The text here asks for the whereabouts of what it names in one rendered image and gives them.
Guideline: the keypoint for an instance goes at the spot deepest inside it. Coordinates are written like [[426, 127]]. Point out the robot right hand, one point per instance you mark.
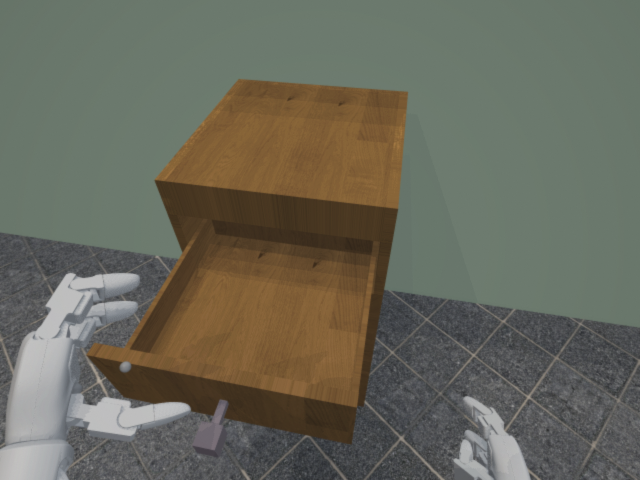
[[500, 458]]

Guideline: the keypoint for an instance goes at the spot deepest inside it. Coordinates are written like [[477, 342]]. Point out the cabinet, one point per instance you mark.
[[311, 158]]

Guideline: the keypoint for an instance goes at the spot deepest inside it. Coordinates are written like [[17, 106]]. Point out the robot left hand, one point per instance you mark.
[[40, 404]]

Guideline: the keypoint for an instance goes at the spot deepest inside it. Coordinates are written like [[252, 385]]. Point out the robot left forearm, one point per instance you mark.
[[36, 460]]

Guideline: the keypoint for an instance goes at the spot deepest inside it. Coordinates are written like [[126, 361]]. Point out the handle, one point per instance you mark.
[[211, 437]]

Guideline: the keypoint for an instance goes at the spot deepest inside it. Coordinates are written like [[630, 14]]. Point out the drawer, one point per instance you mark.
[[271, 320]]

